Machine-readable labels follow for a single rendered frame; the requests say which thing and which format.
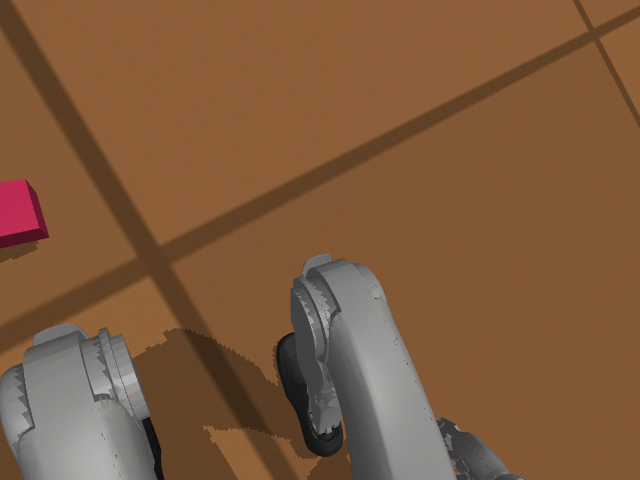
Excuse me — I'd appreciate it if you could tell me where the left robot foot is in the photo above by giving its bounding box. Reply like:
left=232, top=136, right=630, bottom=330
left=142, top=417, right=165, bottom=480

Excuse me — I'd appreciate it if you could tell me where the right robot foot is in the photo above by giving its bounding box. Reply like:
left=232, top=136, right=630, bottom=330
left=276, top=332, right=343, bottom=457

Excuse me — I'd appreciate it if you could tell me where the carton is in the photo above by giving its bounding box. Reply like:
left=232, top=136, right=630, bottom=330
left=0, top=179, right=50, bottom=249

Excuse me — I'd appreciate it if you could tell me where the right robot hand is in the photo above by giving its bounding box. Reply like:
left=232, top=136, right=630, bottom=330
left=436, top=417, right=511, bottom=480

